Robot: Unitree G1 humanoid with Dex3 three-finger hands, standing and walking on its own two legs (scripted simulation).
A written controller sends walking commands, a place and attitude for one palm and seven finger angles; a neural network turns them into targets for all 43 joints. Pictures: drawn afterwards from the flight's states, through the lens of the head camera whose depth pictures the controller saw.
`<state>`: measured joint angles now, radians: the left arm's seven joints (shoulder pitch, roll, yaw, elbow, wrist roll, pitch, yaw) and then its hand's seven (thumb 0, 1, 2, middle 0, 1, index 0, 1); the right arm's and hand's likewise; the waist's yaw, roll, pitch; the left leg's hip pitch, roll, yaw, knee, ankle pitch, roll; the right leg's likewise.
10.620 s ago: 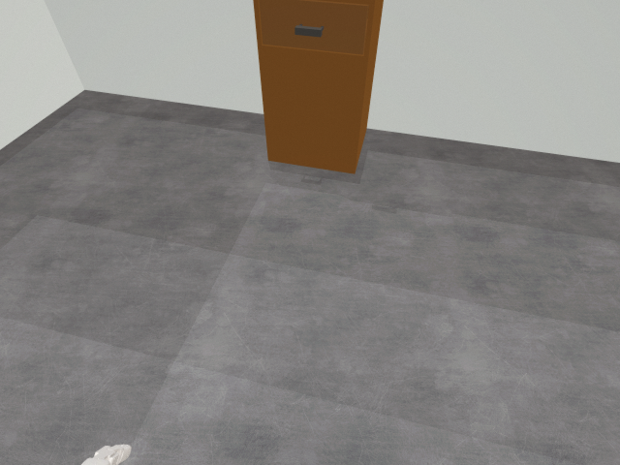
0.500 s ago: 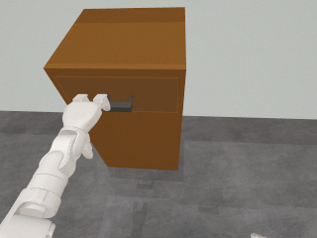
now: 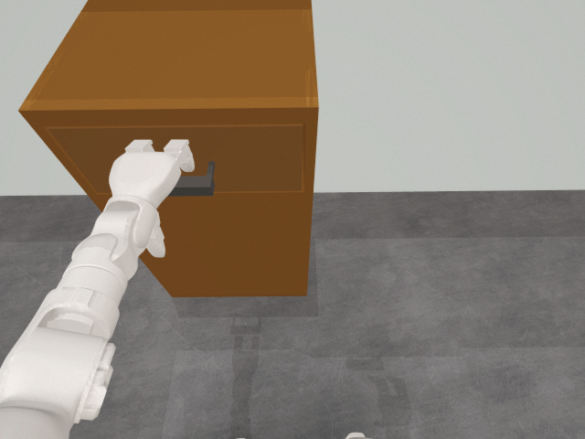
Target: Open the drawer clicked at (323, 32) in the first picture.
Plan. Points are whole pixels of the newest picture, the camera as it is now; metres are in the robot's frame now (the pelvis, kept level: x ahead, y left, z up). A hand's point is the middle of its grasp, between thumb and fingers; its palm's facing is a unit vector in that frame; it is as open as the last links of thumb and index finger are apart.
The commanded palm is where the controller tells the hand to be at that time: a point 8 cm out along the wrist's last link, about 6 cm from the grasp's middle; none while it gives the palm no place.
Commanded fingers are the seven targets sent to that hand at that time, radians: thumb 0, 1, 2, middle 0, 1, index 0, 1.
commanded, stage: move the hooked fingers above the handle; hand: left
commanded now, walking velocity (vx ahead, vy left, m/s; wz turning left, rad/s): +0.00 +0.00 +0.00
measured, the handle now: (186, 176) +0.56 +0.20 -0.04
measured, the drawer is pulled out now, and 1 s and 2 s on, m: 0.00 0.00 0.00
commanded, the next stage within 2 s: none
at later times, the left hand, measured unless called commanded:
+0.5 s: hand (178, 174) +0.51 +0.19 +0.02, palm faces +0.00 -0.04 -1.00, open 13.8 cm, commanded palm +0.49 +0.20 +0.07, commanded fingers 0.00 -0.50 0.30 -0.30 -1.20 -0.30 -1.20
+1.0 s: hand (158, 181) +0.50 +0.22 +0.01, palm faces -0.03 +0.00 -1.00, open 13.8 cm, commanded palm +0.49 +0.21 +0.06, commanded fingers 0.00 -0.50 0.30 -0.30 -1.20 -0.30 -1.20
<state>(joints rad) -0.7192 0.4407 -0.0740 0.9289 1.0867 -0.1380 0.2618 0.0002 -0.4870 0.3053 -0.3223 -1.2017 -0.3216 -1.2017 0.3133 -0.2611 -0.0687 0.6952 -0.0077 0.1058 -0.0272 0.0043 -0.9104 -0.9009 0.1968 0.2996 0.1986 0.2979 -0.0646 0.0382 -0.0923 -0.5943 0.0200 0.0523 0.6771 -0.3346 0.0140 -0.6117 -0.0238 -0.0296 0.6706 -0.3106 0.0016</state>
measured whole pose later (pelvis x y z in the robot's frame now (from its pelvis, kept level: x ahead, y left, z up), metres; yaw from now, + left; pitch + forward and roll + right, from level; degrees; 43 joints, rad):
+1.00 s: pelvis -0.01 +0.01 -0.02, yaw -1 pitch +21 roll -1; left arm -0.92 0.52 -0.02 1.17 1.12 -0.08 0.36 0.00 -0.49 0.31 -0.32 -1.20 -0.32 -1.20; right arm 0.36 -0.27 -0.05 0.71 -0.03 0.10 -0.01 0.00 -0.91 -0.90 0.20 0.30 0.20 0.30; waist -0.15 0.05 -0.13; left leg -0.80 0.03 0.05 0.82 -0.38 0.02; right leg -0.80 -0.01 -0.03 0.77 -0.33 0.01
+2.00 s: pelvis +0.00 +0.01 -0.02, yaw -1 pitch +22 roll -1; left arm -0.90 0.52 -0.01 1.14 1.10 -0.04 0.29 0.00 -0.48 0.31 -0.32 -1.20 -0.32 -1.20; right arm 0.37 -0.27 -0.05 0.71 -0.03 0.11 -0.01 0.00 -0.91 -0.90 0.20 0.30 0.20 0.30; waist -0.14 0.06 -0.12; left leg -0.80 0.04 0.06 0.81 -0.39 0.03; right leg -0.80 -0.01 -0.02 0.75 -0.33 0.02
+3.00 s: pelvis +0.00 +0.01 -0.02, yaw -1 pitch +21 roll -2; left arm -0.88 0.51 -0.02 1.08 1.12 -0.17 0.31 0.00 -0.49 0.31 -0.33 -1.20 -0.33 -1.21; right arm 0.39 -0.26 -0.05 0.73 -0.04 0.09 -0.03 0.00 -0.91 -0.90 0.20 0.30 0.20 0.30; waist -0.14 0.05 -0.13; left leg -0.81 0.03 0.04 0.83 -0.39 0.02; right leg -0.80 -0.01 -0.03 0.77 -0.34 0.01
